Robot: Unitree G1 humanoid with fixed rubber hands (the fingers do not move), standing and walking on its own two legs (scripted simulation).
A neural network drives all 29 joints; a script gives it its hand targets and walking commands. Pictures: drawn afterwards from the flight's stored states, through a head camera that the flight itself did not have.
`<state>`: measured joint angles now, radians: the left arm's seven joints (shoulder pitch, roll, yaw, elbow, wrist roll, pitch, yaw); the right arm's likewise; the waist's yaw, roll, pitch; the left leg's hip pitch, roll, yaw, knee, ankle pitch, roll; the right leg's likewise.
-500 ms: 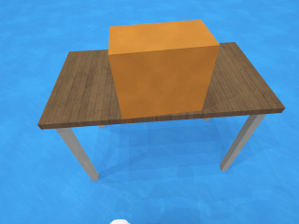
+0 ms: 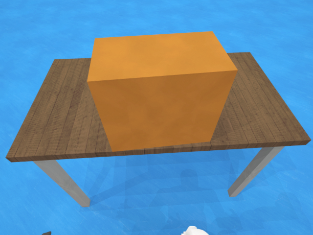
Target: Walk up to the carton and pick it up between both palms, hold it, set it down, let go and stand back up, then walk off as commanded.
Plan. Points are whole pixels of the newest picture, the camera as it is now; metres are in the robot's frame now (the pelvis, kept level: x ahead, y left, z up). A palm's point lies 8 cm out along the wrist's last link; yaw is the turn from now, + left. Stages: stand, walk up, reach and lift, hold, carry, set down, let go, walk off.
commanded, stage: walk up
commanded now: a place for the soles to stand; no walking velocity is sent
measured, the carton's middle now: (159, 95) +0.49 +0.02 +0.08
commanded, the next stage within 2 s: none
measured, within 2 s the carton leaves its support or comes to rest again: neither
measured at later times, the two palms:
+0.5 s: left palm out of the picture +0.11 +0.33 -0.08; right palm out of the picture +0.16 -0.31 -0.07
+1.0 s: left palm out of the picture +0.11 +0.36 -0.08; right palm out of the picture +0.15 -0.29 -0.07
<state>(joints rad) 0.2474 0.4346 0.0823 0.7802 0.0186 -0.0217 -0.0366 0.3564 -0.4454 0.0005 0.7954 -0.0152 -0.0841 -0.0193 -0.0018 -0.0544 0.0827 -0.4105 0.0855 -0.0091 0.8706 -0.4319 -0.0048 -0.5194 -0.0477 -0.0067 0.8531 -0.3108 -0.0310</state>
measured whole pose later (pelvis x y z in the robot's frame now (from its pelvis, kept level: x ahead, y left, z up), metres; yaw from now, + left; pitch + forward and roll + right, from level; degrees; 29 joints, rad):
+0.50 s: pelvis +0.04 +0.00 +0.01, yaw +2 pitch +1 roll +2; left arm 0.24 0.42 0.07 0.82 0.01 -0.03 -0.01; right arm 0.21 -0.44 0.00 0.79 -0.02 -0.06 -0.02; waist 0.00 -0.03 0.02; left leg -0.39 0.02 -0.01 0.80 -0.41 -0.02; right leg -0.48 -0.06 -0.04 0.84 -0.38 -0.03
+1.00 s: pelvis +0.04 +0.03 +0.01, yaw +3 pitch +1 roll +1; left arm 0.24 0.42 0.07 0.87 0.02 -0.04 -0.02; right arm 0.25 -0.44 0.00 0.82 -0.02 -0.06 0.00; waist 0.00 -0.02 -0.01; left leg -0.39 0.00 -0.01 0.80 -0.42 -0.01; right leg -0.46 -0.08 -0.03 0.82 -0.38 -0.02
